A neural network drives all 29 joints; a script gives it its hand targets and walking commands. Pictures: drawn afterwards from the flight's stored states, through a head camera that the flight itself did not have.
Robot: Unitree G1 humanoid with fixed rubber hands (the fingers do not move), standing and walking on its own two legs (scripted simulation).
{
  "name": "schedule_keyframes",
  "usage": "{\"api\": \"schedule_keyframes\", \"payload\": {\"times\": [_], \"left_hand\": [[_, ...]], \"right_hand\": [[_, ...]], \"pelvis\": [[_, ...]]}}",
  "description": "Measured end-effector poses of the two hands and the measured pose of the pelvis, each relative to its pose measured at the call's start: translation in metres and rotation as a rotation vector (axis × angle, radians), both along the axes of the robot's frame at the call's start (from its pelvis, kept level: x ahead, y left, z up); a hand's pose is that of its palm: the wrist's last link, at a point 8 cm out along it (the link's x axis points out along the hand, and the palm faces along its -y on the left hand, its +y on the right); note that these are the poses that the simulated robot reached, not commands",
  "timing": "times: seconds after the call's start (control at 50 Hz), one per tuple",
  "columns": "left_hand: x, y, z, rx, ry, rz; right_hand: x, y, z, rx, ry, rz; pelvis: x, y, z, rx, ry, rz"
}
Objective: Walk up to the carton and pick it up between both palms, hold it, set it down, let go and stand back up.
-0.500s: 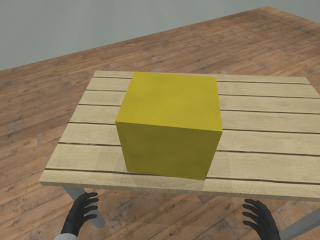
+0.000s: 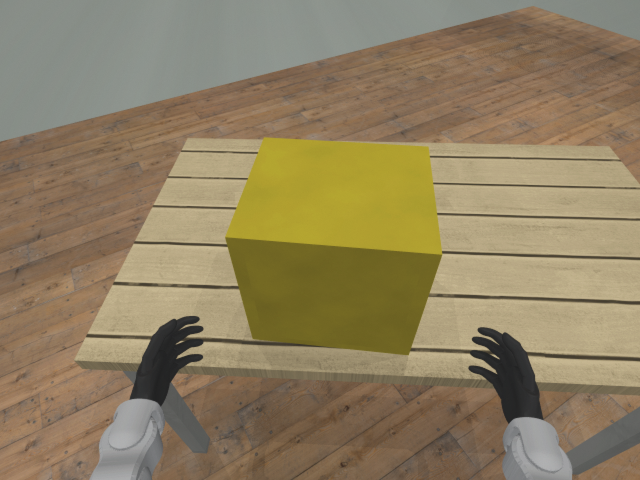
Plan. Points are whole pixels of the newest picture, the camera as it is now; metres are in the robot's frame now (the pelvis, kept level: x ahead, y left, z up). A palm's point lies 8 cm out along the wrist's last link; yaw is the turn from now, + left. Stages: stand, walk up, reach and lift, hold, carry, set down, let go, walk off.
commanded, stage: reach and lift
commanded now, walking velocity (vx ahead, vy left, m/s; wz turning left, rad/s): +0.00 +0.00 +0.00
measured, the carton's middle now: (336, 247) +0.47 +0.02 +0.00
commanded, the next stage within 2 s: none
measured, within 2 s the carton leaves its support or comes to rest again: neither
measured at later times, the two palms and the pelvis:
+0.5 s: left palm (163, 298) +0.32 +0.24 +0.06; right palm (521, 321) +0.31 -0.21 +0.05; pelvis +0.00 +0.00 +0.01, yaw -1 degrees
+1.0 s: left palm (175, 224) +0.39 +0.23 +0.12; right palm (537, 254) +0.37 -0.23 +0.11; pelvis +0.00 +0.00 +0.01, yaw +0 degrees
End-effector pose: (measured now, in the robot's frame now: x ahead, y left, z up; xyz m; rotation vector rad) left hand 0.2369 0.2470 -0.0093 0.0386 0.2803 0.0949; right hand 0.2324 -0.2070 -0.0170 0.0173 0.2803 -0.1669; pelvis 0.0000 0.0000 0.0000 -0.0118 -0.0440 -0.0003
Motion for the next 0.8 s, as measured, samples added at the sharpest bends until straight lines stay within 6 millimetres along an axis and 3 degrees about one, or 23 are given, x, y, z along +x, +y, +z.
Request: {"api": "schedule_keyframes", "payload": {"times": [0.8], "left_hand": [[0.129,-0.012,0.111,-0.023,-0.006,-0.03]], "right_hand": [[0.113,-0.011,0.101,0.007,-0.035,-0.007]], "pelvis": [[0.003,-0.001,0.009,-0.002,0.049,-0.009]]}}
